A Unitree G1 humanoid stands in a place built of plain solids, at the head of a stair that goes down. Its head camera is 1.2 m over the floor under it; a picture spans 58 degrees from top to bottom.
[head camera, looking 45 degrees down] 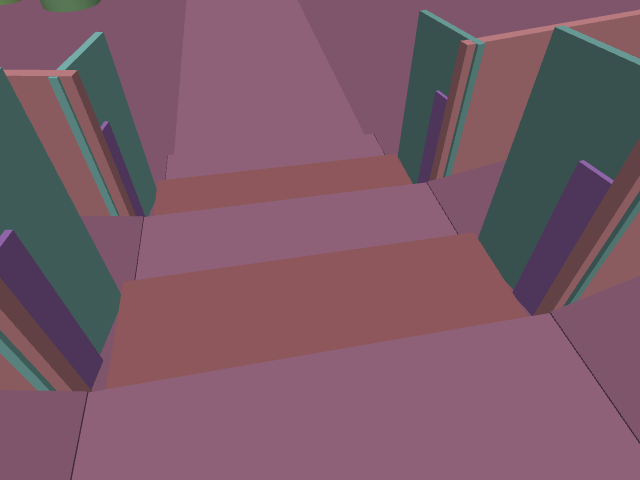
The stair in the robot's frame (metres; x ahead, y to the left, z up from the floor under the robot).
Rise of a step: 0.12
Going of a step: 0.50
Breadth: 1.47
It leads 11 degrees to the left of straight ahead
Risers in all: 5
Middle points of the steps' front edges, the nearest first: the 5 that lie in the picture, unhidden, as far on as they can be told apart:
0.72 -0.05 0.00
1.22 0.05 -0.11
1.73 0.15 -0.23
2.20 0.24 -0.36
2.67 0.33 -0.50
